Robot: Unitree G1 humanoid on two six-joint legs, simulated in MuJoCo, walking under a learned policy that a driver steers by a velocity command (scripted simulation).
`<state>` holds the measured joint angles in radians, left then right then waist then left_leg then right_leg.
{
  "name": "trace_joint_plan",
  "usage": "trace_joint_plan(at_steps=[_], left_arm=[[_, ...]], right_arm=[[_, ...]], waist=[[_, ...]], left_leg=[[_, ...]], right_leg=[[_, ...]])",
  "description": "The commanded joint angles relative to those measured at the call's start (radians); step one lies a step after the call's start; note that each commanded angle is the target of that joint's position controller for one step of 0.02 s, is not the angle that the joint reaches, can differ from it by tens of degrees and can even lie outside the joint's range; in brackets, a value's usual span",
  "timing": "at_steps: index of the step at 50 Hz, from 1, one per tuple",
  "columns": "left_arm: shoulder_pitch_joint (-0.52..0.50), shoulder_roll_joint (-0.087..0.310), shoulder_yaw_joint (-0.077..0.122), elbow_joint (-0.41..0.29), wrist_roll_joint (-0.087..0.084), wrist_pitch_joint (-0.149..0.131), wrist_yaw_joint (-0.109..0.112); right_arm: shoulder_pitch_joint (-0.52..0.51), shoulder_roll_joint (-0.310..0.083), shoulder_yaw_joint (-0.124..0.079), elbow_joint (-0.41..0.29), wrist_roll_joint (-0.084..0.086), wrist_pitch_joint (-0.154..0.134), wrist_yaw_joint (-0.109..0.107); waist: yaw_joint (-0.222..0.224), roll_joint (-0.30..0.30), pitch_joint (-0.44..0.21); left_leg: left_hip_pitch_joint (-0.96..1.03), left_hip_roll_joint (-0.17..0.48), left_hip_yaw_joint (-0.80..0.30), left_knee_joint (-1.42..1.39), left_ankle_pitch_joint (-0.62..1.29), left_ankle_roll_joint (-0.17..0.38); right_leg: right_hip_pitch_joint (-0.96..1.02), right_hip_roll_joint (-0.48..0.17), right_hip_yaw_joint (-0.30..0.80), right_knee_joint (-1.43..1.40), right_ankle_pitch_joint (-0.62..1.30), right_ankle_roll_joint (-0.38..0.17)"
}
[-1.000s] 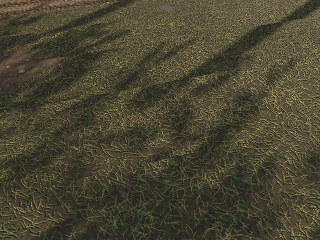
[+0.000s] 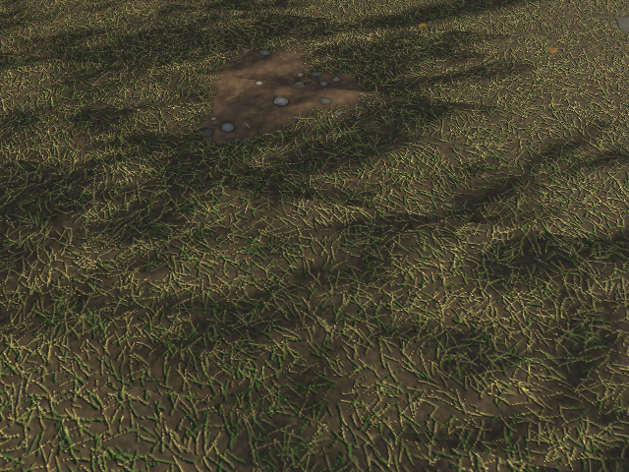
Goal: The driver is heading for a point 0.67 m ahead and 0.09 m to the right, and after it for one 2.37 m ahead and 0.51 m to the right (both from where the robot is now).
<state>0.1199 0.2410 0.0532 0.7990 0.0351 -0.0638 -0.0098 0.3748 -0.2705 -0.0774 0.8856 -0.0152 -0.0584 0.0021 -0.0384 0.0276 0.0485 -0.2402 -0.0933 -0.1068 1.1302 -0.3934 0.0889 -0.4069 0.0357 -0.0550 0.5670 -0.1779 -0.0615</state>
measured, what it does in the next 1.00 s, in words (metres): walks ahead: left foot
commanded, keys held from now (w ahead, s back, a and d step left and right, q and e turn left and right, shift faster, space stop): w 0.48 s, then w+e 0.44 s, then e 0.08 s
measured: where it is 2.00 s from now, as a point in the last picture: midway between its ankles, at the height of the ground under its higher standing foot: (338, 369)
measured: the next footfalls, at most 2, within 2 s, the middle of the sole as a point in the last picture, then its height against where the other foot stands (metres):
left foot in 0.42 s outside the picture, level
right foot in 1.14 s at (381, 372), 0.14 m lower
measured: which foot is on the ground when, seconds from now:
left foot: up 0.00-0.40, down 0.42-1.00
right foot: down 0.00-0.44, up 0.46-1.00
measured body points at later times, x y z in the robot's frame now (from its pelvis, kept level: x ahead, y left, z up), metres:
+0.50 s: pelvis +0.27 +0.04 +0.00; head +0.30 +0.06 +0.45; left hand +0.24 +0.30 -0.14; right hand +0.46 -0.19 -0.09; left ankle +0.34 +0.12 -0.73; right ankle +0.11 -0.08 -0.66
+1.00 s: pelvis +0.51 +0.02 -0.02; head +0.54 +0.01 +0.43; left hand +0.74 +0.23 -0.12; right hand +0.40 -0.22 -0.15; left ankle +0.35 +0.12 -0.73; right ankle +0.68 -0.14 -0.71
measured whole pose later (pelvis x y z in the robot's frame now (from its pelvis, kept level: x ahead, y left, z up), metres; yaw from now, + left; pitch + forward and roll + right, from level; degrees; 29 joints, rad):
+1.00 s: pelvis +0.51 +0.02 -0.02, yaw -12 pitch +0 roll +2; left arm 0.07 0.26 0.09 0.80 0.04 0.00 -0.07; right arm 0.48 -0.22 -0.04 0.98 -0.03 -0.13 -0.04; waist -0.05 -0.03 0.05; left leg 0.11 0.00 0.29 0.45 -0.55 0.00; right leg -0.65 -0.06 -0.01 0.65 0.37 -0.07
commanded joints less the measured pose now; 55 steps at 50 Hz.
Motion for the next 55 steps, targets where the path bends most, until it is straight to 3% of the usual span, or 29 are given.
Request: trace_joint_plan(at_steps=[1,4,6,9,12,17,19,20,21,22,23,24,25,26,28,31,35,36,39,40,41,43,45,46,48,49,52,54,55], left_arm=[[0.102,0.075,0.017,-0.009,-0.002,-0.014,0.006],[0.175,0.082,0.016,0.033,-0.013,-0.041,0.0],[0.208,0.101,0.02,0.049,-0.02,-0.05,-0.003],[0.253,0.097,0.018,0.064,-0.025,-0.043,-0.006],[0.294,0.111,0.019,0.078,-0.031,-0.04,-0.006],[0.359,0.134,0.02,0.107,-0.026,-0.026,0.003],[0.349,0.16,0.025,0.115,-0.024,-0.017,0.012],[0.34,0.171,0.027,0.119,-0.027,-0.01,0.015],[0.332,0.152,0.019,0.112,-0.03,-0.003,0.014],[0.316,0.106,0.005,0.066,-0.034,-0.003,0.014],[0.423,0.019,-0.009,0.052,-0.055,-0.001,0.006],[0.333,0.129,0.018,0.062,-0.024,0.005,0.014],[0.272,0.119,0.019,0.042,-0.034,-0.001,0.009],[0.265,0.097,0.013,0.049,-0.04,0.0,0.007],[0.296,0.079,0.013,0.07,-0.018,0.033,0.002],[0.256,0.07,0.016,0.056,-0.014,0.063,-0.012],[0.127,0.061,0.009,0.006,-0.005,0.076,-0.027],[0.144,0.072,0.016,0.02,0.003,0.082,-0.03],[0.086,0.099,0.03,0.0,0.005,0.092,-0.031],[0.075,0.101,0.034,-0.001,0.008,0.093,-0.036],[-0.008,0.105,0.046,-0.029,-0.003,0.087,-0.036],[-0.09,0.096,0.047,-0.05,0.004,0.076,-0.041],[-0.114,0.083,0.046,-0.06,0.01,0.066,-0.043],[-0.135,0.087,0.047,-0.083,0.0,0.06,-0.047],[-0.152,0.063,0.036,-0.076,0.008,0.046,-0.062],[-0.175,0.029,0.022,-0.075,0.006,0.036,-0.074],[-0.153,0.013,0.01,-0.046,0.015,0.034,-0.082],[0.024,0.039,0.017,0.036,0.034,0.027,-0.056],[0.166,0.057,0.027,0.094,0.037,0.029,-0.037]], right_arm=[[-0.005,-0.051,-0.003,-0.082,-0.02,-0.005,0.014],[0.007,-0.04,0.003,-0.079,-0.028,0.02,0.026],[-0.065,-0.036,0.01,-0.106,-0.029,0.029,0.031],[-0.2,-0.02,0.027,-0.151,-0.025,0.03,0.039],[-0.309,0.003,0.045,-0.182,-0.018,0.024,0.045],[-0.388,-0.024,0.042,-0.216,-0.012,0.019,0.034],[-0.341,-0.045,0.03,-0.207,-0.016,0.007,0.029],[-0.23,-0.052,0.021,-0.172,-0.021,0.0,0.023],[-0.081,-0.083,0.007,-0.121,-0.03,-0.011,0.017],[0.108,-0.164,-0.013,-0.096,-0.051,-0.016,0.004],[0.12,-0.244,-0.034,-0.081,-0.037,-0.007,0.002],[0.059,-0.173,-0.024,-0.089,-0.001,0.003,0.005],[-0.035,-0.119,-0.006,-0.103,-0.003,0.001,0.006],[-0.085,-0.073,0.007,-0.104,-0.01,-0.007,0.011],[-0.12,-0.041,0.018,-0.095,-0.006,-0.024,0.004],[-0.082,-0.068,0.011,-0.071,0.002,-0.049,0.004],[-0.036,-0.089,0.004,-0.044,0.004,-0.041,-0.006],[0.003,-0.104,-0.003,-0.032,-0.013,-0.049,-0.006],[0.066,-0.09,0.0,-0.008,-0.013,-0.045,-0.009],[0.09,-0.094,-0.001,-0.002,-0.017,-0.043,-0.01],[0.128,-0.067,0.005,0.029,-0.009,-0.051,-0.017],[0.174,-0.066,0.006,0.053,-0.019,-0.062,-0.023],[0.171,-0.074,0.003,0.061,-0.024,-0.071,-0.028],[0.11,-0.076,0.003,0.054,-0.024,-0.081,-0.031],[0.089,-0.064,0.01,0.052,-0.024,-0.093,-0.04],[0.102,-0.051,0.015,0.058,-0.012,-0.094,-0.047],[0.133,-0.042,0.023,0.076,-0.003,-0.072,-0.073],[0.164,-0.056,0.02,0.082,-0.006,-0.047,-0.083],[0.172,-0.039,0.03,0.088,-0.008,-0.023,-0.081]], waist=[[0.034,-0.07,-0.041],[0.013,-0.104,-0.054],[0.016,-0.095,-0.031],[0.039,-0.087,0.003],[0.069,-0.097,0.013],[0.091,-0.105,0.031],[0.061,-0.101,0.014],[0.01,-0.1,-0.042],[-0.048,-0.071,-0.14],[-0.118,0.043,-0.287],[-0.056,0.251,-0.377],[-0.064,0.078,-0.246],[-0.028,0.048,-0.122],[0.003,0.025,-0.079],[0.053,0.059,-0.041],[0.065,0.052,-0.022],[0.043,0.035,-0.008],[0.033,0.044,-0.044],[0.013,0.023,-0.005],[0.003,0.023,0.008],[-0.005,0.034,0.06],[-0.036,0.032,0.106],[-0.03,0.028,0.122],[0.008,-0.007,0.153],[-0.008,-0.041,0.129],[-0.03,-0.039,0.117],[-0.054,-0.025,0.117],[-0.008,-0.026,0.027],[0.041,-0.003,-0.078]], left_leg=[[-0.327,0.11,-0.02,0.083,0.08,0.0],[-0.302,0.114,0.008,0.02,0.088,-0.017],[-0.371,0.138,0.033,-0.046,0.139,-0.034],[-0.42,0.176,0.088,-0.22,0.25,-0.06],[-0.354,0.166,0.142,-0.402,0.348,-0.062],[-0.312,0.136,0.172,-0.539,0.297,-0.026],[-0.22,0.098,0.179,-0.613,0.246,-0.002],[-0.083,0.066,0.193,-0.663,0.251,0.018],[0.133,0.082,0.166,-0.68,0.271,0.048],[0.39,0.323,-0.093,-0.686,0.19,0.109],[0.593,0.532,-0.534,-0.81,0.086,0.227],[0.491,0.485,-0.493,-0.837,0.075,0.203],[0.35,0.451,-0.33,-0.857,0.19,0.173],[0.241,0.408,-0.217,-0.889,0.318,0.138],[0.108,0.347,-0.062,-0.937,0.419,0.081],[0.089,0.327,0.031,-0.987,0.474,0.074],[0.132,0.305,0.154,-0.982,0.622,0.065],[0.197,0.339,0.152,-0.937,0.64,0.087],[0.276,0.365,0.163,-0.886,0.631,0.099],[0.303,0.373,0.158,-0.869,0.612,0.105],[0.38,0.366,0.146,-0.879,0.463,0.08],[0.45,0.387,0.137,-0.876,0.417,0.073],[0.448,0.391,0.172,-0.854,0.477,0.067],[0.316,0.361,0.224,-0.859,0.39,0.043],[0.228,0.323,0.311,-0.771,0.364,0.012],[0.189,0.304,0.341,-0.739,0.326,0.001],[0.181,0.301,0.362,-0.548,0.357,-0.015],[0.255,0.306,0.357,-0.24,0.502,-0.02],[0.236,0.29,0.36,0.003,0.493,-0.021]], right_leg=[[0.267,-0.289,0.424,-0.354,-0.109,-0.129],[0.244,-0.257,0.307,-0.371,0.113,-0.138],[0.259,-0.259,0.26,-0.406,0.145,-0.156],[0.275,-0.232,0.186,-0.442,0.179,-0.155],[0.274,-0.206,0.121,-0.433,0.259,-0.134],[0.401,-0.261,0.121,-0.371,0.383,-0.125],[0.456,-0.268,0.111,-0.285,0.582,-0.102],[0.459,-0.244,0.08,-0.153,0.697,-0.084],[0.381,-0.198,0.041,0.031,0.657,-0.054],[0.184,-0.145,-0.006,0.345,0.31,-0.032],[-0.159,0.037,-0.003,0.655,-0.364,-0.001],[-0.267,-0.02,0.104,0.706,-0.323,-0.013],[-0.26,-0.056,0.118,0.68,-0.232,-0.018],[-0.198,-0.087,0.124,0.616,-0.176,-0.013],[-0.083,-0.113,0.125,0.516,-0.15,0.007],[-0.097,-0.109,0.12,0.462,-0.055,0.015],[-0.183,-0.106,0.078,0.395,0.097,0.03],[-0.221,-0.11,0.078,0.476,0.181,0.017],[-0.357,-0.113,0.107,0.504,0.18,-0.002],[-0.398,-0.109,0.115,0.518,0.17,-0.007],[-0.52,-0.115,0.148,0.455,0.201,-0.009],[-0.614,-0.103,0.155,0.41,0.211,-0.011],[-0.608,-0.1,0.134,0.369,0.239,-0.017],[-0.499,-0.107,0.118,0.218,0.359,-0.008],[-0.322,-0.096,0.026,0.062,0.583,-0.011],[-0.225,-0.086,-0.014,-0.027,0.699,-0.014],[-0.103,-0.053,-0.065,-0.151,0.746,-0.009],[0.022,-0.026,-0.075,-0.238,0.741,-0.017],[0.194,-0.016,-0.097,-0.243,0.795,-0.029]])
Keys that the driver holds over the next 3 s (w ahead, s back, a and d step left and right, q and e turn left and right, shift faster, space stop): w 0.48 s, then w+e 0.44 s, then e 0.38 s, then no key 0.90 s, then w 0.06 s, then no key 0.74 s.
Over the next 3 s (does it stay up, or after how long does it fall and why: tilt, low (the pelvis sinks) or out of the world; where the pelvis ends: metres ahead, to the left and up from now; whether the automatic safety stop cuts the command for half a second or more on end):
stays up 0.79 -0.05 -0.13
